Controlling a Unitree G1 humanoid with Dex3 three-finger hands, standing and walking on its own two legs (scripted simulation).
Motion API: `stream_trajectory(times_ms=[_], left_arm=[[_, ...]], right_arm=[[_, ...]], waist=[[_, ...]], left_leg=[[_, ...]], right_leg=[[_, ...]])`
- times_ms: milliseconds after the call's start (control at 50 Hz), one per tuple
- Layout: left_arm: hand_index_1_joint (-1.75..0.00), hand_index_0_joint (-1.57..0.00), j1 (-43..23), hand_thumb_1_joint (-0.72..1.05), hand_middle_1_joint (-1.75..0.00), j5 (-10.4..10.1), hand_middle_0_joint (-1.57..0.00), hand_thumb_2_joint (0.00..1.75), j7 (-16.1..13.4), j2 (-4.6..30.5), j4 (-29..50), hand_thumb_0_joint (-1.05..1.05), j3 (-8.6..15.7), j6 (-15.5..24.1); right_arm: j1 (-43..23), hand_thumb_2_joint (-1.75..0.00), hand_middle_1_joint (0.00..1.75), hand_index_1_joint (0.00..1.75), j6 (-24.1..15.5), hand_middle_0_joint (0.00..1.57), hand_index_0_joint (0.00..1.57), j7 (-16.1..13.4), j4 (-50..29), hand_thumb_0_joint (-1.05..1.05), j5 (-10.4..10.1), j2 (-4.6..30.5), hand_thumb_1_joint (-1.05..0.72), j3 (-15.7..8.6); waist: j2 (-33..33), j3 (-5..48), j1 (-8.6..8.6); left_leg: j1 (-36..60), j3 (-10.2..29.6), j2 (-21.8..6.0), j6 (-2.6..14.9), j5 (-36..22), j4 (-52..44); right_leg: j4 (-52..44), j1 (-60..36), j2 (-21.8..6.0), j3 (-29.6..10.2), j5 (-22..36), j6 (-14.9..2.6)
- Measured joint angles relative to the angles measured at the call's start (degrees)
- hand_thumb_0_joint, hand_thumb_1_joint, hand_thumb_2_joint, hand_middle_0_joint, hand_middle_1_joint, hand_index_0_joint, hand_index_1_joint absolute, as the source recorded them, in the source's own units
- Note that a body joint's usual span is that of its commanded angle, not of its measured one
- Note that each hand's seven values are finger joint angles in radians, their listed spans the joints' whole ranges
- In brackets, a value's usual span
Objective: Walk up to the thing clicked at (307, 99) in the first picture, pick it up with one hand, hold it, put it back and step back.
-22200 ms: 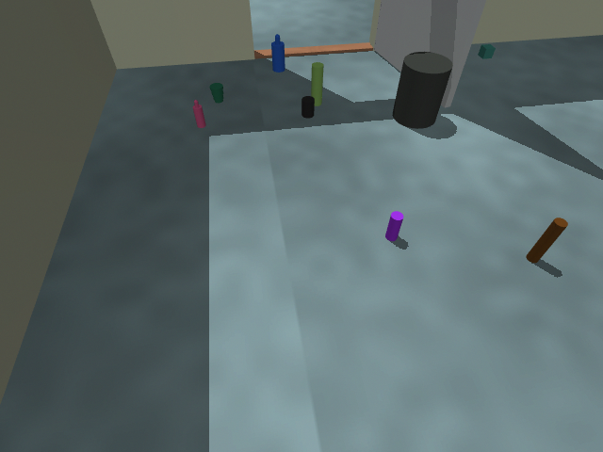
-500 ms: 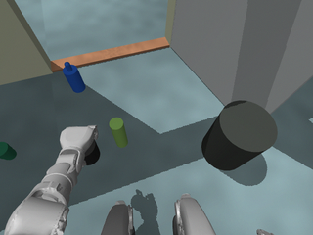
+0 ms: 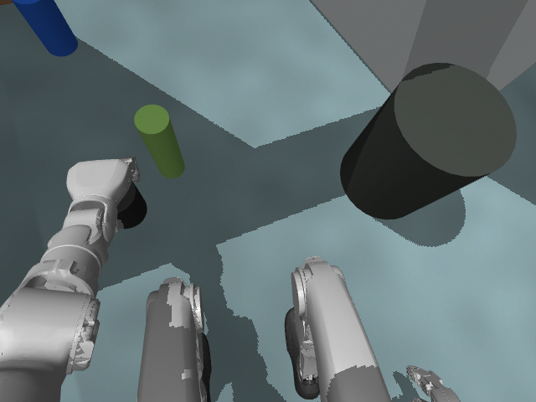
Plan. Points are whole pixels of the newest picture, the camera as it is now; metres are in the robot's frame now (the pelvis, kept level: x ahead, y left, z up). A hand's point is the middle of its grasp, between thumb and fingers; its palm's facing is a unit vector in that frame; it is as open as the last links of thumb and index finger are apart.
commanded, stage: crouch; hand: left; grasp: from above
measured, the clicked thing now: (117, 193) +0.47 +0.22 -0.19
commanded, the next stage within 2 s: lower in 0.90 s
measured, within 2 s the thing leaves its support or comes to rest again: rests again in 1.84 s
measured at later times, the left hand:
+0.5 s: hand (128, 208) +0.46 +0.21 -0.24, palm faces -0.46 -0.02 -0.89, open 10.1 cm
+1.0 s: hand (135, 209) +0.47 +0.21 -0.27, palm faces -0.46 -0.02 -0.89, open 10.1 cm
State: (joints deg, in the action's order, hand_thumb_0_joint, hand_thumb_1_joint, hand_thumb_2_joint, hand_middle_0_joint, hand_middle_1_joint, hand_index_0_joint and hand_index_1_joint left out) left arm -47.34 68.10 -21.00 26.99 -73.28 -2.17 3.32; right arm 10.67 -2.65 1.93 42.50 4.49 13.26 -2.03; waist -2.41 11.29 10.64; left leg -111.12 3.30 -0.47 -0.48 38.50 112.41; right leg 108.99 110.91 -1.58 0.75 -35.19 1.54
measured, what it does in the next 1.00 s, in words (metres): lowers itself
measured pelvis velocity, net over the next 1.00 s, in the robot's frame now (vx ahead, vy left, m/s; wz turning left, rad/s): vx -0.01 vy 0.00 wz -0.03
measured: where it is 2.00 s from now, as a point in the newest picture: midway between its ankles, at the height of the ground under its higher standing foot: (252, 381)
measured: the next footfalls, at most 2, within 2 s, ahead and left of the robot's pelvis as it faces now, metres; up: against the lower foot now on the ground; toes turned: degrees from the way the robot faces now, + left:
none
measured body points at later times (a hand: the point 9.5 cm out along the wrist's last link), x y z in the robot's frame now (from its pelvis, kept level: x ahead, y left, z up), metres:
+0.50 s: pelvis +0.00 +0.00 -0.07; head +0.23 +0.03 +0.31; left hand +0.48 +0.21 -0.18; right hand +0.05 -0.28 -0.19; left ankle +0.07 +0.12 -0.43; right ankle +0.09 -0.14 -0.43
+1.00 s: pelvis -0.01 +0.00 -0.11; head +0.22 +0.04 +0.27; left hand +0.49 +0.21 -0.22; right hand +0.01 -0.28 -0.22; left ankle +0.07 +0.12 -0.43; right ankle +0.09 -0.13 -0.43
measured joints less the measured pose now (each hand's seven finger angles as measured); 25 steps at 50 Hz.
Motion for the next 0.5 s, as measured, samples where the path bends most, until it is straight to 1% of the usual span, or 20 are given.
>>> stream_trajectory(times_ms=[180, 500], left_arm=[[-0.82, -0.59, -2.4, -0.06, -0.82, -0.3, -0.62, 0.71, -0.2, 1.1, -1.3, 0.02, 0.3, -0.5], [-0.81, -0.59, -6.3, -0.07, -0.81, 0.7, -0.63, 0.72, -1.3, 3.4, -6.2, 0.02, 1.7, 0.6]], right_arm=[[-2.0, -0.90, 0.30, 0.30, -0.3, 0.20, 0.21, 1.3, -0.4, 0.00, 0.8, 0.8, -0.91, -0.1], [-1.6, -0.91, 0.30, 0.30, 0.1, 0.20, 0.21, 3.1, -0.1, 0.00, 1.8, 1.3, -0.92, 0.8]], waist=[[0.9, -1.5, 0.64], [1.4, -3.5, 2.02]], left_leg=[[-5.1, 0.8, 0.2, -0.39, 1.5, 5.7], [-11.5, 1.4, 0.1, -0.31, 2.2, 13.7]], right_leg=[[5.5, 5.0, 0.0, 0.4, -1.4, -0.15], [12.8, 11.4, 0.5, 0.5, -1.5, 0.15]])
